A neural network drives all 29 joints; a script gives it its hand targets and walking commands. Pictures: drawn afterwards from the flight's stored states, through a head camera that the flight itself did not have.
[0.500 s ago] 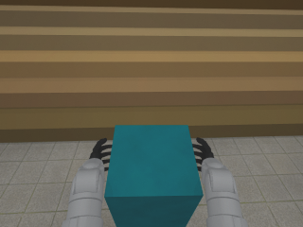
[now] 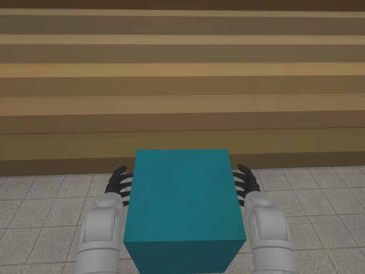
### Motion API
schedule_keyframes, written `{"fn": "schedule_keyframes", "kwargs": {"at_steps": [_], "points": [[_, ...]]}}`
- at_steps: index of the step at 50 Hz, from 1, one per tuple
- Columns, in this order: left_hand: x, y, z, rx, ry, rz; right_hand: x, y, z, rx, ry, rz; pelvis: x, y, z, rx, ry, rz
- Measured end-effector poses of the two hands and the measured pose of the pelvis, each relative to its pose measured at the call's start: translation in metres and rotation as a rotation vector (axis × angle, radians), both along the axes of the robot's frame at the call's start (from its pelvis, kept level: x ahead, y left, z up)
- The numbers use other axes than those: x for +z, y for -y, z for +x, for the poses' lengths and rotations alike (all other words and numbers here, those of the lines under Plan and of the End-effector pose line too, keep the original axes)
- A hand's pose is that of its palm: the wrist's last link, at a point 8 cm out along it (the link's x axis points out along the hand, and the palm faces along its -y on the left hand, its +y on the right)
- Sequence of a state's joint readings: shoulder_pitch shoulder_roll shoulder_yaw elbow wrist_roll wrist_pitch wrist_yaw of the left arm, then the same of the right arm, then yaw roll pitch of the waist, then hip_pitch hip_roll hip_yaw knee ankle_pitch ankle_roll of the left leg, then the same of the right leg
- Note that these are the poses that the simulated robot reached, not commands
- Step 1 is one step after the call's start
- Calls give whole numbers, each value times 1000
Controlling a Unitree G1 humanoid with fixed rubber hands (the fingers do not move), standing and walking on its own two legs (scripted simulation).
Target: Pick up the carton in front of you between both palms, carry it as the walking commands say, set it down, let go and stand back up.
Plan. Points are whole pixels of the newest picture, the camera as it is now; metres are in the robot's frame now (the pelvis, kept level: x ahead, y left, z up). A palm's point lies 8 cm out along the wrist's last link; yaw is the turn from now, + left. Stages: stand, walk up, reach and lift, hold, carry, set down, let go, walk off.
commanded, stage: carry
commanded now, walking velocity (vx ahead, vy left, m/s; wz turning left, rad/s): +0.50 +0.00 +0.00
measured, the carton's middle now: (182, 214) +0.29 +0.00 -0.01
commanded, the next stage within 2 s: none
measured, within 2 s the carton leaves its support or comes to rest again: neither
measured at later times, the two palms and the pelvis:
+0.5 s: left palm (130, 138) +0.47 +0.14 +0.08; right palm (238, 135) +0.48 -0.16 +0.08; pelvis +0.21 -0.01 +0.00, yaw +3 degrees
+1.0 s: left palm (134, 72) +0.81 +0.18 +0.12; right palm (213, 74) +0.79 -0.12 +0.13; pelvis +0.51 +0.05 +0.01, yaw -2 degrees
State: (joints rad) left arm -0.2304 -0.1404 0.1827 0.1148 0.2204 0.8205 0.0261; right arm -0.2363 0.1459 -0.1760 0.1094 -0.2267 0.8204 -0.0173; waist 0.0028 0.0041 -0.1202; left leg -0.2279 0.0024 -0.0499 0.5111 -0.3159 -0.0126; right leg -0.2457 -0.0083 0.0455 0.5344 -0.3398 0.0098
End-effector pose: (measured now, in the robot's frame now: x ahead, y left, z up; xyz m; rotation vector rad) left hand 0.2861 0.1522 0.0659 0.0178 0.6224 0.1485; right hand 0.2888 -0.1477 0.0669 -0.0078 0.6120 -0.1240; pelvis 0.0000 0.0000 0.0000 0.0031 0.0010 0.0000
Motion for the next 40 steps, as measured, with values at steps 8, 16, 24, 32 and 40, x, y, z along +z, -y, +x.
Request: {"fn": "schedule_keyframes", "kwargs": {"at_steps": [8,16,24,32,40], "points": [[8,6,44,18,-13,-27,8,6,44,-12,-14,17,-12,3,52,27,-69,-7],[6,4,105,16,-87,-49,2,4,95,-63,-88,56,-9,-3,120,-34,-113,-10],[14,12,177,45,-102,-50,14,12,179,-41,-105,66,-2,13,199,49,-97,-3],[29,-19,265,122,-69,-54,25,-20,287,36,-75,61,4,-1,295,31,-97,33],[2,-34,389,35,-72,-76,3,-34,384,-51,-73,40,-22,-38,403,-25,-43,25]]}}
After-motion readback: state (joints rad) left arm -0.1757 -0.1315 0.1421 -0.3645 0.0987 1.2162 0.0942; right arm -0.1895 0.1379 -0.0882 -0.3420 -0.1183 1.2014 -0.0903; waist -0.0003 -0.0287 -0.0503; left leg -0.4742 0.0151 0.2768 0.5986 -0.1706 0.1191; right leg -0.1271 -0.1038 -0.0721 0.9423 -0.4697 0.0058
